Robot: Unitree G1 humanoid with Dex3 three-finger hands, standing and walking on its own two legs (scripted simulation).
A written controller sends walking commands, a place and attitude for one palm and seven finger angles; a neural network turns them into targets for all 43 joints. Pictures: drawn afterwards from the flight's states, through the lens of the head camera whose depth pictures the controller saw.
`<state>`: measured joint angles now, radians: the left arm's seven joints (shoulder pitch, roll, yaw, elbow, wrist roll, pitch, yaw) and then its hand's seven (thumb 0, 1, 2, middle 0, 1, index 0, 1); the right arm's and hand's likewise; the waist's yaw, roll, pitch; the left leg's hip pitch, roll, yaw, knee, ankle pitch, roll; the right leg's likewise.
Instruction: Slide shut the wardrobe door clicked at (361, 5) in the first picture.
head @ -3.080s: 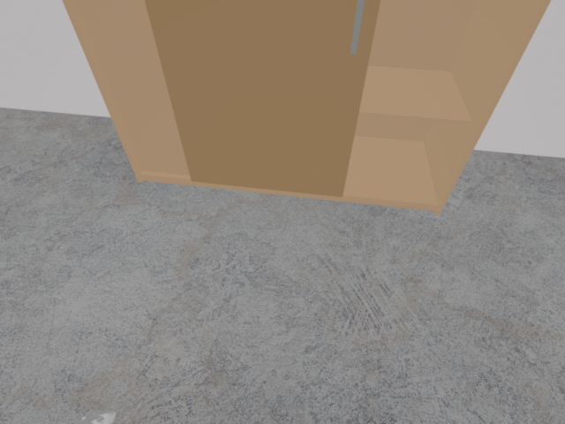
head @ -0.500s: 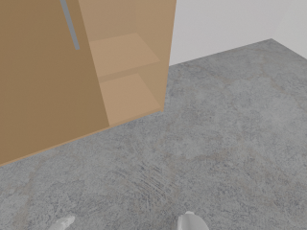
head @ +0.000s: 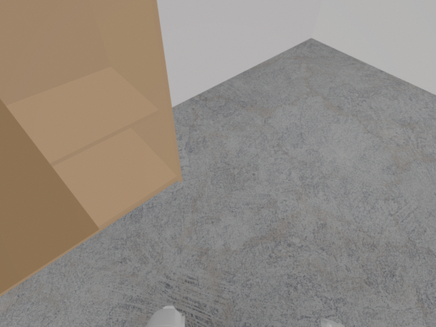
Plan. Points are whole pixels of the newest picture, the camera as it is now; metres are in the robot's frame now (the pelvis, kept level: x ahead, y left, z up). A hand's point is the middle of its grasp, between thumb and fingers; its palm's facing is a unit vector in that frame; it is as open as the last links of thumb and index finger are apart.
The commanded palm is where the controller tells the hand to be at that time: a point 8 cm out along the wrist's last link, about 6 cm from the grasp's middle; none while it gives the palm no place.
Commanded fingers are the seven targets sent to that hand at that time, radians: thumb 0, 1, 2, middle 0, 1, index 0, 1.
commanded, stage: turn to face it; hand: left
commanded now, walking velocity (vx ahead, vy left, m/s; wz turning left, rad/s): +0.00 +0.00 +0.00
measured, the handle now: out of the picture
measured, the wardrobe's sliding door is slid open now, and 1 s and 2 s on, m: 0.46 0.46 0.46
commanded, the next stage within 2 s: take the last steps up to it in 1.52 s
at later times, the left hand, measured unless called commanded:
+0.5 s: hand (121, 307) +0.18 +0.22 -0.16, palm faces +0.11 -0.98 -0.18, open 7.3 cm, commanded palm none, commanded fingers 0.00 0.90 0.90 -0.20 -0.30 -0.20 -0.30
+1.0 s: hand out of the picture +0.02 +0.20 -0.15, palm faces +0.46 -0.85 -0.28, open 7.3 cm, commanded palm none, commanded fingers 0.00 0.90 0.90 -0.20 -0.30 -0.20 -0.30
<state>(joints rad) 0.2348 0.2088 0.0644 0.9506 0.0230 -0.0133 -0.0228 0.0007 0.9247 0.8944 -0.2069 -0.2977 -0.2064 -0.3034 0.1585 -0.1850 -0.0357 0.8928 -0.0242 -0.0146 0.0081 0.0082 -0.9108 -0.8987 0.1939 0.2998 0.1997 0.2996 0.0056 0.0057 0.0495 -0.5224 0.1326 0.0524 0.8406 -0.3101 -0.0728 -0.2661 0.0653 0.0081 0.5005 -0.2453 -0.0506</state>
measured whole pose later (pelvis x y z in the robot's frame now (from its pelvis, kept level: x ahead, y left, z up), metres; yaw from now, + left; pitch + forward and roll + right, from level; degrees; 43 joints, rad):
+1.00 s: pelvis +0.07 -0.01 +0.00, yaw +25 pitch -1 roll +2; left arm 0.25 0.21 0.05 0.92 0.03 0.02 0.01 0.01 0.91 0.89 -0.21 -0.30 -0.20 -0.30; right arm 0.12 -0.28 -0.08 0.92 -0.02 0.09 0.03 0.01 -0.91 -0.90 0.19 0.30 0.20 0.30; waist 0.03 -0.01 0.08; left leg -0.39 0.06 0.07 0.87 -0.44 -0.06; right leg -0.22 -0.14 -0.29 0.53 -0.28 -0.03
